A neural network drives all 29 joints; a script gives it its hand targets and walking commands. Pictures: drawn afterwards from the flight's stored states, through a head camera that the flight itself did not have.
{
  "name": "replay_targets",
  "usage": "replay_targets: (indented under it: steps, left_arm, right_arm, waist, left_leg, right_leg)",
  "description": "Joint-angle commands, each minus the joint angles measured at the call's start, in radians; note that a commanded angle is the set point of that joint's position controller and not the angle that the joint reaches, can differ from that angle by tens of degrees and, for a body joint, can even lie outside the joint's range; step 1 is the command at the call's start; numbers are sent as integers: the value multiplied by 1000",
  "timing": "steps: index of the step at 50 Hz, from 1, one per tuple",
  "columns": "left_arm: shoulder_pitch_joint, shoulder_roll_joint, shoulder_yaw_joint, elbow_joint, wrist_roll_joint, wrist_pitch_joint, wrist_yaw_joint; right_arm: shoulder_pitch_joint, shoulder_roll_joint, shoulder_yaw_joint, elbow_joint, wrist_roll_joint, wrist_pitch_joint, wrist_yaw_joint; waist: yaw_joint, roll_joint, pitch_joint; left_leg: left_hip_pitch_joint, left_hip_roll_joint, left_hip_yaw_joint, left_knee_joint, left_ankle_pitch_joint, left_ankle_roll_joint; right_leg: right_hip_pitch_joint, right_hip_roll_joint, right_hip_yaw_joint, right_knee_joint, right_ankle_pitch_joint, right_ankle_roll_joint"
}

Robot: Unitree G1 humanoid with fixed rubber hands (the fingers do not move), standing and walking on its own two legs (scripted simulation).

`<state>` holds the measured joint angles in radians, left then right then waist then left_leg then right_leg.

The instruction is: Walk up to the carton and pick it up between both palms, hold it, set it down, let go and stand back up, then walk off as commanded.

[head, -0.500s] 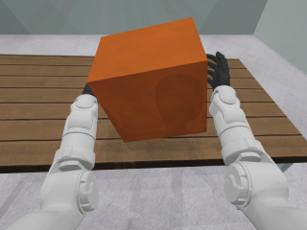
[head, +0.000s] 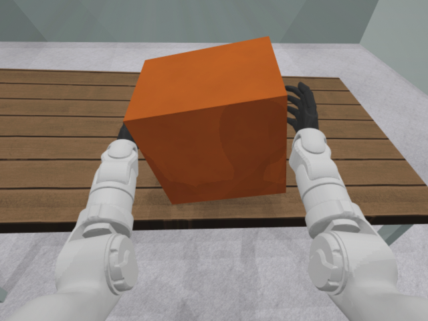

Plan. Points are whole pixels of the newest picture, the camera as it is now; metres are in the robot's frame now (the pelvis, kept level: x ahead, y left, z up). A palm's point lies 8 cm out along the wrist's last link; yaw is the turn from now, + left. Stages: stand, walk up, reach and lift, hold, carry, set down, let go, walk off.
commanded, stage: set down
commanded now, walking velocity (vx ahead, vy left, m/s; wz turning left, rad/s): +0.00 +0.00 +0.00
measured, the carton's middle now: (216, 127) +0.46 +0.00 +0.13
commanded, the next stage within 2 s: none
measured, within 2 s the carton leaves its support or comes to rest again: neither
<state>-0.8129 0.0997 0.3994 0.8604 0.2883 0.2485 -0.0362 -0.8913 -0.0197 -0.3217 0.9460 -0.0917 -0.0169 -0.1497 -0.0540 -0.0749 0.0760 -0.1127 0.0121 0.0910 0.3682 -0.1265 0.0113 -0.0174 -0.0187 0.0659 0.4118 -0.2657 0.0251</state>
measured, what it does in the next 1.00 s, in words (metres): stands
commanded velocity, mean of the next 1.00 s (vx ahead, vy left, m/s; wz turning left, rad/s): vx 0.00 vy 0.00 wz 0.00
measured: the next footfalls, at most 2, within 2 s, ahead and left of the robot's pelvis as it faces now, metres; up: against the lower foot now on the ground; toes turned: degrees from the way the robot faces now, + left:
none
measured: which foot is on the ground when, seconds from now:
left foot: down 0.00-1.00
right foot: down 0.00-1.00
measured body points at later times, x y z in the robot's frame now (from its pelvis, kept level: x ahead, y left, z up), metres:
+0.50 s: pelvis +0.02 +0.00 +0.00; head +0.04 +0.02 +0.45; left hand +0.46 +0.16 +0.10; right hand +0.45 -0.17 +0.15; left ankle +0.06 +0.11 -0.74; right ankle -0.01 -0.14 -0.74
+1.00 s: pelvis +0.02 +0.00 +0.00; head +0.06 +0.02 +0.45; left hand +0.47 +0.16 +0.08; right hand +0.45 -0.17 +0.13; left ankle +0.06 +0.11 -0.74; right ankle -0.01 -0.14 -0.74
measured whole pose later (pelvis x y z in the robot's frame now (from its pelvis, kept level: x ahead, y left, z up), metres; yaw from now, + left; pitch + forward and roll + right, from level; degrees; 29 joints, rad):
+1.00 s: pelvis +0.02 +0.00 +0.00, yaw +0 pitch +3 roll +1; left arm -0.88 0.13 0.44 1.06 0.25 0.03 -0.03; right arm -0.87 0.03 -0.44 0.95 -0.22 -0.04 -0.15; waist -0.07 -0.07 0.01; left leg -0.29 0.01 0.09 0.37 -0.13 0.01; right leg -0.20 -0.02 0.07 0.41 -0.27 0.03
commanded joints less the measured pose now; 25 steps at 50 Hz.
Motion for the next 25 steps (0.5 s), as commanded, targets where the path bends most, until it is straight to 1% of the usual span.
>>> replay_targets:
  steps: [1, 2, 3, 4, 5, 7, 8, 9, 10, 11, 12, 13, 14, 15, 16, 17, 18, 19, 20, 21, 22, 25]
  left_arm:
    - [-976, -445, -265, -95, -90, -196, -169]
    - [-961, -429, -244, -67, -80, -200, -168]
    - [-977, -427, -238, -77, -75, -209, -163]
    - [-954, -414, -209, -49, -55, -207, -163]
    - [-961, -418, -210, -51, -63, -212, -164]
    - [-945, -410, -192, -34, -55, -221, -163]
    - [-934, -395, -176, -12, -45, -220, -163]
    - [-936, -402, -170, -18, -47, -224, -164]
    - [-936, -408, -172, -23, -53, -229, -163]
    - [-941, -414, -190, -29, -64, -237, -161]
    - [-938, -413, -192, -26, -65, -244, -160]
    - [-944, -417, -200, -38, -68, -252, -160]
    - [-932, -405, -188, -18, -65, -252, -161]
    - [-920, -403, -184, -15, -64, -254, -165]
    - [-906, -408, -196, -10, -67, -255, -166]
    - [-905, -411, -197, -9, -71, -259, -167]
    - [-911, -419, -204, -16, -71, -264, -166]
    - [-925, -410, -210, -21, -72, -271, -167]
    - [-906, -425, -229, -29, -79, -276, -164]
    - [-911, -414, -222, -17, -74, -277, -167]
    - [-914, -423, -241, -20, -83, -282, -167]
    - [-900, -423, -245, -2, -84, -287, -168]
  right_arm:
    - [-587, 591, 86, -62, -155, -36, 183]
    - [-578, 593, 80, -40, -163, -32, 184]
    - [-588, 603, 87, -41, -168, -31, 190]
    - [-583, 599, 79, -23, -172, -25, 194]
    - [-577, 608, 72, -25, -182, -21, 195]
    - [-580, 617, 82, -35, -184, -23, 198]
    - [-569, 609, 77, -21, -190, -20, 199]
    - [-575, 613, 78, -44, -200, -20, 201]
    - [-574, 617, 82, -43, -196, -20, 202]
    - [-582, 623, 89, -61, -195, -31, 200]
    - [-564, 627, 87, -46, -204, -31, 199]
    - [-568, 628, 93, -45, -202, -38, 199]
    - [-564, 617, 91, -51, -200, -39, 198]
    - [-565, 625, 97, -67, -200, -38, 197]
    - [-552, 623, 98, -64, -202, -38, 194]
    - [-557, 633, 104, -76, -204, -42, 192]
    - [-557, 637, 104, -75, -204, -48, 189]
    - [-554, 647, 111, -70, -200, -48, 186]
    - [-547, 648, 125, -80, -199, -55, 185]
    - [-541, 652, 116, -72, -207, -52, 181]
    - [-549, 654, 128, -85, -199, -61, 181]
    - [-527, 656, 126, -76, -195, -65, 175]
  waist:
    - [-30, 105, -584]
    - [-20, 100, -578]
    - [-12, 105, -571]
    - [-3, 105, -553]
    - [-7, 98, -563]
    - [7, 90, -567]
    - [8, 85, -549]
    - [10, 79, -560]
    - [9, 78, -578]
    - [4, 89, -615]
    - [-2, 90, -625]
    - [-1, 98, -649]
    - [0, 88, -650]
    - [8, 75, -659]
    - [-4, 83, -672]
    - [4, 82, -709]
    - [-8, 95, -741]
    - [0, 101, -751]
    - [-8, 91, -765]
    - [-6, 95, -775]
    - [-15, 99, -801]
    - [-12, 107, -835]
  left_leg:
    - [249, -19, 40, -78, 36, -34]
    - [239, -21, 45, -81, 20, -27]
    - [229, -20, 48, -79, 25, -26]
    - [225, -17, 48, -84, 19, -21]
    - [220, -19, 50, -82, 12, -20]
    - [208, -20, 54, -80, 22, -14]
    - [201, -20, 57, -83, 17, -11]
    - [199, -20, 55, -80, 29, -10]
    - [201, -18, 56, -75, 48, -12]
    - [216, -18, 57, -65, 75, -17]
    - [220, -17, 54, -58, 99, -16]
    - [228, -17, 53, -50, 130, -23]
    - [233, -16, 55, -50, 136, -21]
    - [212, -19, 56, -44, 146, -18]
    - [208, -17, 54, -40, 164, -20]
    - [211, -19, 54, -36, 179, -21]
    - [213, -17, 52, -28, 202, -27]
    - [205, -18, 52, -22, 212, -28]
    - [209, -16, 44, -15, 249, -31]
    - [207, -16, 48, -14, 250, -31]
    - [216, -12, 40, -7, 283, -36]
    - [232, -9, 39, 9, 336, -40]
  right_leg:
    - [-131, 42, -139, -140, 161, 28]
    - [-129, 36, -127, -142, 147, 29]
    - [-127, 37, -132, -129, 162, 33]
    - [-129, 34, -125, -130, 153, 32]
    - [-128, 33, -123, -126, 150, 36]
    - [-126, 32, -119, -117, 166, 39]
    - [-127, 31, -115, -116, 161, 38]
    - [-120, 31, -122, -111, 179, 40]
    - [-116, 32, -123, -106, 201, 41]
    - [-118, 32, -125, -99, 235, 41]
    - [-120, 31, -122, -98, 258, 42]
    - [-128, 32, -130, -91, 284, 41]
    - [-129, 35, -131, -95, 295, 43]
    - [-112, 30, -123, -88, 332, 47]
    - [-97, 30, -127, -80, 369, 51]
    - [-81, 26, -121, -74, 405, 53]
    - [-77, 25, -123, -63, 446, 54]
    - [-62, 19, -117, -57, 482, 58]
    - [-62, 25, -122, -50, 526, 62]
    - [-56, 22, -119, -52, 537, 64]
    - [-60, 27, -122, -43, 572, 66]
    - [-61, 25, -119, -40, 617, 65]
